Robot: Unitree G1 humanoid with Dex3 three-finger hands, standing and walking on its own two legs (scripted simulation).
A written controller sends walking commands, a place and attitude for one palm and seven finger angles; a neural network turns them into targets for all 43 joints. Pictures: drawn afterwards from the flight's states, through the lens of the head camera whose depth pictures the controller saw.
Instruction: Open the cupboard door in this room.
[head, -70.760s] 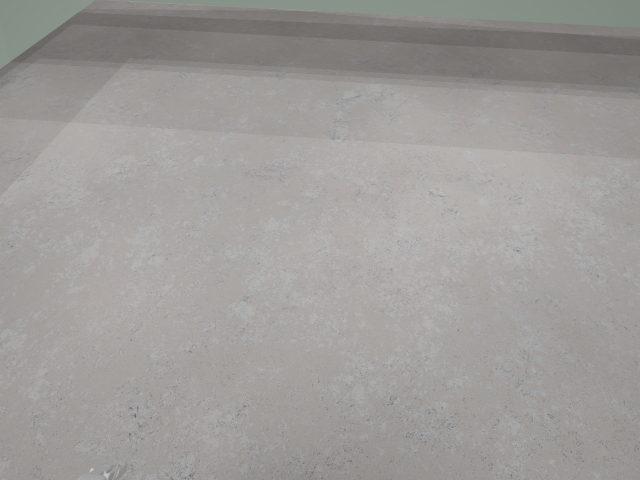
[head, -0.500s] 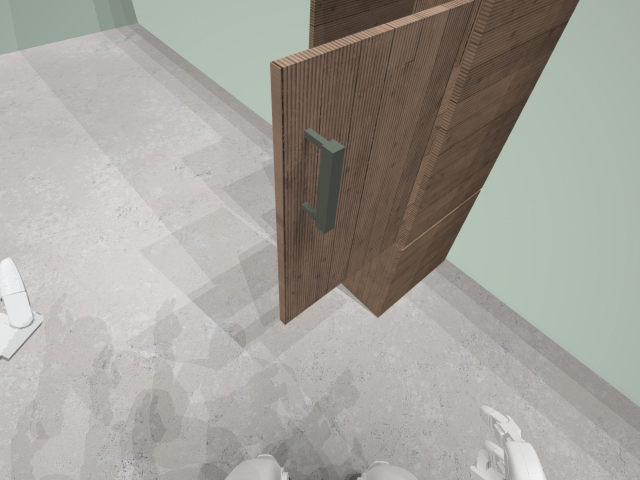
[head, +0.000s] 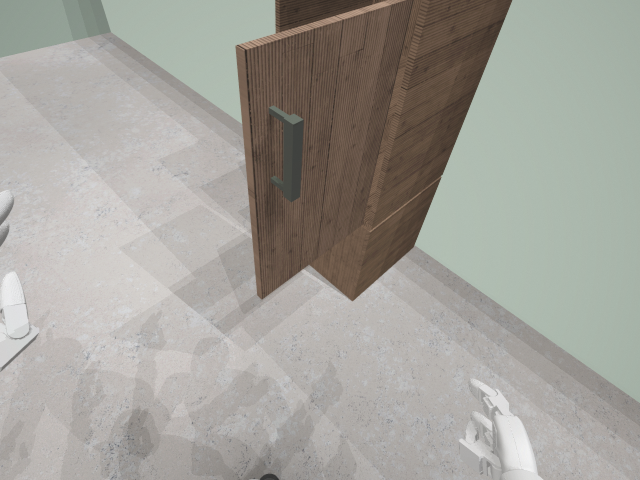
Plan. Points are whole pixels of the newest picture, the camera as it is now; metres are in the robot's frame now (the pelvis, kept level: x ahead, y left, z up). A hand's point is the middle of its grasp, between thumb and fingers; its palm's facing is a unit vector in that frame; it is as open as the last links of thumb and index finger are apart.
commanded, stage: stop stepping back and stand still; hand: left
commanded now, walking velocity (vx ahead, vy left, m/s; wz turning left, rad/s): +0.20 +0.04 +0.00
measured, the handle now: (284, 155) +0.58 +0.09 +0.09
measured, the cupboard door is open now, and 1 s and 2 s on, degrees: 90 90 90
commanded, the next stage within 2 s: let the arm hang, fingers relaxed in 0.68 s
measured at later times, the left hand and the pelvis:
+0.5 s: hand out of the picture +0.13 +0.27 +0.17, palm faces +0.42 -0.77 -0.48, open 7.5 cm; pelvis -0.05 +0.01 +0.01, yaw +3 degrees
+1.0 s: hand out of the picture +0.05 +0.24 -0.12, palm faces +0.02 -0.95 -0.32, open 7.4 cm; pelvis -0.08 +0.02 +0.00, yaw +4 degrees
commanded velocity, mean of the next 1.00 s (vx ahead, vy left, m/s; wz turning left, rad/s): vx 0.04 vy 0.00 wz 0.00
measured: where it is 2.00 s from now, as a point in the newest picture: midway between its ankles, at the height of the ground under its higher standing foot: outside the picture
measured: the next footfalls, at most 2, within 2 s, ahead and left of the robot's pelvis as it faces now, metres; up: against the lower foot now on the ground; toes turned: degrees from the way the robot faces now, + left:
left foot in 0.24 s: +0.03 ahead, +0.13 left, +0.00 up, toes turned +5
